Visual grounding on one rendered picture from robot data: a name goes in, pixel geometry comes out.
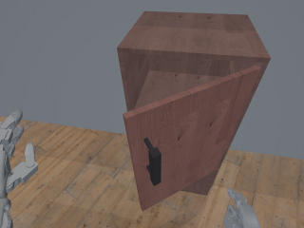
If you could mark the handle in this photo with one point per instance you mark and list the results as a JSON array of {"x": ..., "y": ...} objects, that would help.
[{"x": 155, "y": 163}]

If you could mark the robot left forearm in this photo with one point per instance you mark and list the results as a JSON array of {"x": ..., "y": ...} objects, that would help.
[{"x": 5, "y": 218}]

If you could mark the right robot hand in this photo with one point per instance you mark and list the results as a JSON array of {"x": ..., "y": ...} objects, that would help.
[{"x": 243, "y": 217}]

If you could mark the cupboard door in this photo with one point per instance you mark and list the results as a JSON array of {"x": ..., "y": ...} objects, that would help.
[{"x": 191, "y": 130}]

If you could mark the left robot hand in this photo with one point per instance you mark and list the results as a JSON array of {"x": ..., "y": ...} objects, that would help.
[{"x": 9, "y": 136}]

